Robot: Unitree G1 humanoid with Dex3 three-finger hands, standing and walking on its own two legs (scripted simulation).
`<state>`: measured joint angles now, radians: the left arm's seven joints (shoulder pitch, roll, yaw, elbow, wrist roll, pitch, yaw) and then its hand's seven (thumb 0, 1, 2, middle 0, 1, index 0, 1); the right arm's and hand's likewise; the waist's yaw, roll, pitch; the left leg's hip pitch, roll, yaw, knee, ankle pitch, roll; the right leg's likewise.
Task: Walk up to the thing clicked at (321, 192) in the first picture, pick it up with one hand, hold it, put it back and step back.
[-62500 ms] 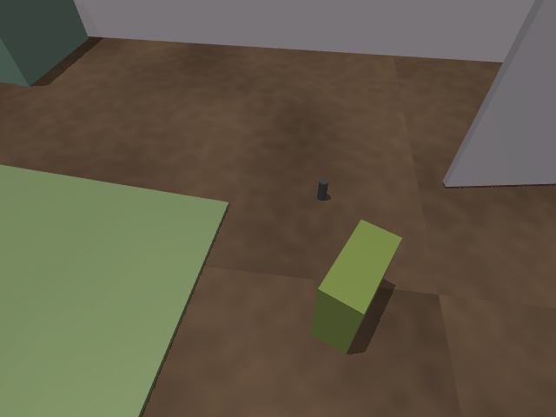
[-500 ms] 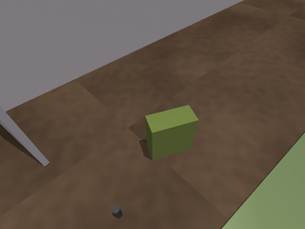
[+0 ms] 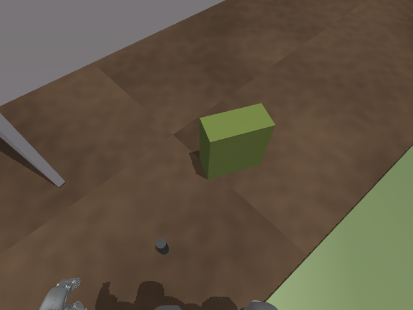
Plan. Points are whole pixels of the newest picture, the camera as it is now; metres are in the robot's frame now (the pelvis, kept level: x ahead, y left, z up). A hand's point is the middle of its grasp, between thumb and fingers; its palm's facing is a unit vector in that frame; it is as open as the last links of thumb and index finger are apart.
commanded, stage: step back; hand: left
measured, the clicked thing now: (162, 246) +0.40 +0.19 -0.70
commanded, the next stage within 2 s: none
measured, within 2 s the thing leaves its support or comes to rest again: neither
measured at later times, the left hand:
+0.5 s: hand out of the picture +0.04 +0.29 -0.14, palm faces -0.09 -0.92 -0.39, open 7.4 cm
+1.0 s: hand out of the picture -0.08 +0.33 -0.15, palm faces -0.04 -0.94 -0.34, open 7.4 cm
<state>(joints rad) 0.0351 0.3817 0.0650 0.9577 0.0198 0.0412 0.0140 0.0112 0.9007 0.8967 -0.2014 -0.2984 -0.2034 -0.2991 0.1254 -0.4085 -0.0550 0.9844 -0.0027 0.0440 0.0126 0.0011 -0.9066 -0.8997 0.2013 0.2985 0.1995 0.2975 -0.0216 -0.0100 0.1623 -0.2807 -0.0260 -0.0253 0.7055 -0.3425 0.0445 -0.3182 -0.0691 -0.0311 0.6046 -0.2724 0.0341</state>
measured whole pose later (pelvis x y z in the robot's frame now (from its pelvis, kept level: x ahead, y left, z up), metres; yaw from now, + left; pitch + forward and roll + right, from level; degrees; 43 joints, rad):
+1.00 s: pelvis -0.20 +0.07 +0.01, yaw -3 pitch -1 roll -2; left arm 0.16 0.41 0.10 0.79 0.02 0.08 0.00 0.01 0.90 0.90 -0.20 -0.30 -0.20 -0.30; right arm 0.17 -0.34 -0.03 0.87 -0.04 0.02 -0.02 0.01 -0.90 -0.90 0.21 0.30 0.20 0.30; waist 0.01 -0.05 0.17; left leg -0.28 0.03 -0.04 0.55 -0.25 0.01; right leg -0.45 0.12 0.18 1.20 -0.47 0.01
